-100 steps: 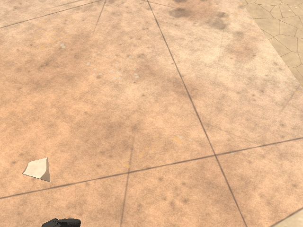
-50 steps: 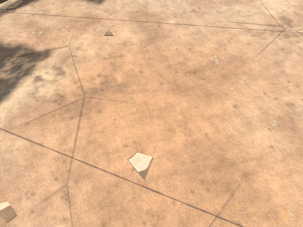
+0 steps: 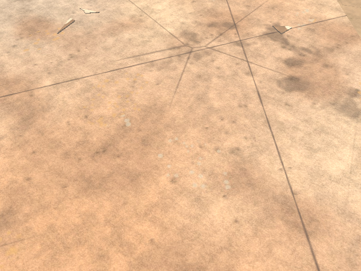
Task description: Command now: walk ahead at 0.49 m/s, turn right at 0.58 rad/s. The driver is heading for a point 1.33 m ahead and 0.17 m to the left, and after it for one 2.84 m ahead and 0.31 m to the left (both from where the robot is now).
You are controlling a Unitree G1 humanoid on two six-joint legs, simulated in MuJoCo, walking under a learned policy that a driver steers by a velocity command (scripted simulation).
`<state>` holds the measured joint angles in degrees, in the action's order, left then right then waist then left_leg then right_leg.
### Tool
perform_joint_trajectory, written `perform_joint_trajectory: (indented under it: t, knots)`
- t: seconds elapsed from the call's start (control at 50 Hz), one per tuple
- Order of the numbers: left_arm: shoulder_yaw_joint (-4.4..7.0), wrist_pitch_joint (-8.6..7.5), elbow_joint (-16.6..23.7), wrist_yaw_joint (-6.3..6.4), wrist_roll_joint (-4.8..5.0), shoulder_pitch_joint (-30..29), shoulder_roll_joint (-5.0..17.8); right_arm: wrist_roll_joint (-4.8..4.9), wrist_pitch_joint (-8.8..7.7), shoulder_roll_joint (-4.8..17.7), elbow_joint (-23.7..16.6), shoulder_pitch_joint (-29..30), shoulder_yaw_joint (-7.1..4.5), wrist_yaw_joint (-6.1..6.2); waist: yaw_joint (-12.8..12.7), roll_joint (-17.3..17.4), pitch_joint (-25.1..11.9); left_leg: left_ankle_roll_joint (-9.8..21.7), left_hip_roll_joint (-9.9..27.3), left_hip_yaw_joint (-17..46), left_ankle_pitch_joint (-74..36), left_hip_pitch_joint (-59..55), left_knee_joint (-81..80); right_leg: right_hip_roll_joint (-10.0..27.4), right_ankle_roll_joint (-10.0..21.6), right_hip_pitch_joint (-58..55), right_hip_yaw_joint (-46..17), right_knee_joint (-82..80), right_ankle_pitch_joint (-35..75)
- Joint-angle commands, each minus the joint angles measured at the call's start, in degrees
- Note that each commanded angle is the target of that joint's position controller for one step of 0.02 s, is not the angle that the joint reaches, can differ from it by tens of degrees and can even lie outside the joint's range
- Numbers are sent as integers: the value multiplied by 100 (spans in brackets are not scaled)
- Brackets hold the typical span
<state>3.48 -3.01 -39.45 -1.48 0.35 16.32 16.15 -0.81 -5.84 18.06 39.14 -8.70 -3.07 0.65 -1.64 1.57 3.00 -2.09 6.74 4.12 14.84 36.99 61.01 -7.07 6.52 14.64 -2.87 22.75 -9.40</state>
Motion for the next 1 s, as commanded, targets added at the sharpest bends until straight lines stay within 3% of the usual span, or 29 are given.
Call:
perform_joint_trajectory:
  t: [0.02,0.1,0.18,0.22,0.24,0.26,0.28,0.3,0.32,0.34,0.36,0.38,0.42,0.46,0.56,0.64,0.7,0.72,0.74,0.76,0.78,0.8,0.82,0.84,0.86,0.88,0.9,0.94,1.0]
  knots:
    - [262,-114,389,128,30,-213,948,-59,21,386,-332,0,-102,27,157,-346,-316,-185,-52,-58,-982,4,-857,1345,967,73,-1317,-1033,1179]
    - [279,-41,228,193,99,152,1000,25,-70,231,-521,872,-18,-79,-213,-524,-245,-189,-457,-150,-2077,-507,-2503,1136,661,87,-1236,-843,626]
    - [233,6,15,211,103,529,884,90,-176,394,-587,1132,-57,-234,-347,-652,-244,12,-526,-77,-1955,-594,-3143,1494,602,-680,-1669,-370,543]
    - [244,45,-42,211,72,552,915,100,-203,490,-586,989,-109,-254,-242,-829,-241,200,-578,-139,-1356,-775,-3274,1656,519,-1029,-1887,-113,948]
    - [244,65,-45,204,70,489,915,96,-219,539,-535,719,-149,-238,-69,-913,-304,335,-653,-257,-1171,-1142,-3439,1626,447,-1098,-1885,115,1438]
    - [202,64,-16,191,61,414,800,61,-242,688,-409,176,-238,-202,226,-870,-630,541,-660,-312,-1264,-1987,-3607,1355,304,-1050,-1705,719,2171]
    - [103,46,105,180,-7,329,585,-24,-260,955,-332,-700,-316,-160,645,-568,-1441,954,80,374,-1476,-3463,-3325,1073,95,-447,-1387,2072,1827]
    - [-7,-26,116,187,102,1123,257,-83,-199,1458,-105,-1475,-473,-160,555,974,-2350,1948,1292,2708,-586,-5685,-3486,193,-414,1603,-673,4223,-199]
    - [-9,-82,91,188,142,1117,493,102,-158,1037,30,-1686,-390,-227,628,1389,-2267,2065,1629,4081,705,-5867,-4253,178,-502,2632,-814,4993,-2316]
    - [102,-88,159,178,195,478,907,170,-121,679,-5,-1383,-281,-205,732,698,-1329,1790,1459,3445,1265,-5178,-4372,491,-491,3078,-861,5334,-1950]
    - [87,-90,284,177,144,-3,892,111,-64,557,-74,-1034,-220,-185,647,242,-817,1603,1215,2718,964,-4424,-4465,746,-481,3046,-583,5226,-1521]
    - [83,-107,375,157,49,-285,809,71,-29,431,-61,-798,-162,-185,509,82,-358,1568,965,2205,424,-3730,-4653,934,-489,2983,-430,4816,-1215]
    - [79,-91,341,121,27,-163,620,18,-48,310,-55,-611,-103,-185,240,344,-237,1478,629,1602,-360,-3070,-4922,1195,-525,2458,-312,4261,-869]
    - [27,-64,306,111,18,-112,429,78,-78,401,32,-651,-123,-183,174,425,-273,1558,555,1181,-996,-2870,-5082,1256,-606,2341,-144,3852,-741]
    - [-99,-146,495,63,-17,-1000,192,158,-10,711,255,-866,-190,-128,432,254,-161,1426,343,310,-1722,-2807,-5240,1228,-724,2099,109,1960,732]
    - [-90,-201,668,-33,64,-1665,245,219,76,821,496,-1320,-201,-125,682,273,-45,1317,480,236,-1626,-3120,-5114,1028,-671,1817,218,1092,1250]
    - [-38,-243,794,-103,69,-1847,372,246,177,884,619,-1461,-225,-96,607,315,19,1196,722,411,-1923,-3592,-4806,947,-468,1715,183,718,749]
    - [5,-263,775,-107,63,-1685,453,247,214,929,639,-1440,-237,-79,461,346,-54,1139,738,456,-2292,-3668,-4584,875,-396,1420,215,603,559]
    - [85,-280,667,-89,43,-1228,585,256,243,969,628,-1333,-239,-62,147,340,-297,1038,609,351,-3037,-3603,-4074,742,-281,703,333,386,535]
    - [224,-280,449,-35,2,-416,853,224,246,851,602,-1315,-185,-54,-247,253,-852,880,314,149,-3342,-3219,-3116,791,-116,-572,315,393,647]
    - [351,-257,309,46,-99,673,1317,66,216,483,398,-1249,-34,-51,-673,-376,-1804,635,-69,-95,-1838,-2036,-1317,1949,270,-2352,-848,658,878]
    - [407,-202,214,40,-131,866,1664,153,110,-120,316,-2060,142,-65,-287,-1918,-2581,316,-901,-151,1770,-21,530,3204,1103,-3920,-3310,98,-210]
    - [282,-180,220,44,-68,881,1080,292,60,540,423,-1713,-14,-75,-552,-1300,-2281,301,-655,400,1816,577,1182,3050,1002,-3585,-3552,-302,-1068]
    - [197,-183,196,65,-27,562,859,365,49,769,272,-1190,-105,-84,-512,-1027,-1415,321,-425,296,1305,860,1258,2863,758,-2884,-2632,-417,-911]
    - [140,-194,195,59,-47,196,708,308,66,700,231,-940,-102,-65,-333,-691,-1015,292,-199,184,829,675,1061,2614,621,-2150,-2016,-575,-467]
    - [99,-216,180,38,-68,-91,547,235,111,637,210,-829,-125,-60,-163,-685,-682,256,-67,171,519,500,801,2410,561,-1562,-1545,-779,-84]
    - [81,-260,158,29,-111,-266,459,238,190,539,239,-951,-133,-68,25,-789,-551,230,53,210,285,170,676,2271,508,-1130,-1153,-994,174]
    - [116,-356,59,29,-105,-407,445,262,323,295,273,-1071,-108,-71,193,-725,-421,167,98,181,83,-80,537,2226,542,-711,-652,-1302,645]
    - [187,-417,-122,78,-121,-405,589,212,406,205,123,-772,-109,-62,230,-512,-179,76,120,265,-525,257,51,2224,537,-662,-12,-1491,1265]
